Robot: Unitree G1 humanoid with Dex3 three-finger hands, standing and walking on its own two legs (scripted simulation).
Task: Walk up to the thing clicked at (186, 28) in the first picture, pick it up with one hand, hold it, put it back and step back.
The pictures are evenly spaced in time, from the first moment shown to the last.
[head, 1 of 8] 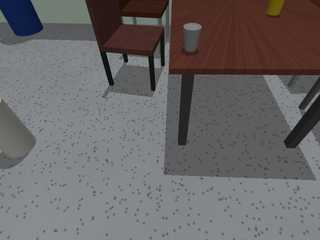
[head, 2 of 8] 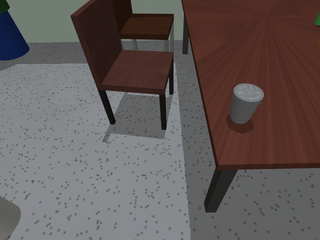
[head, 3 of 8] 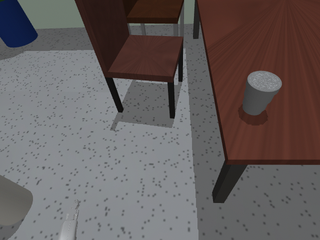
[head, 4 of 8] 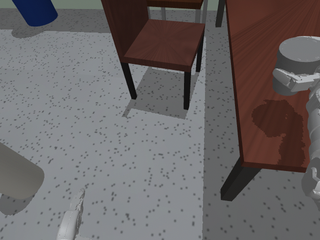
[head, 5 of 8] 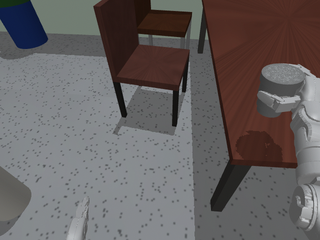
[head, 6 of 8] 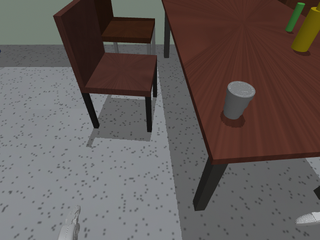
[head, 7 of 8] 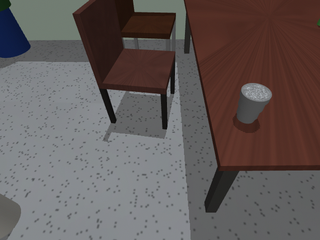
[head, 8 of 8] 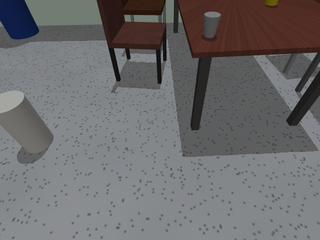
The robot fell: no
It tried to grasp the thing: yes
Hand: right
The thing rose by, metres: 0.23
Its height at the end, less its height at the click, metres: +0.00
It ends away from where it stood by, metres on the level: 0.02
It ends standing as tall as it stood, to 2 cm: yes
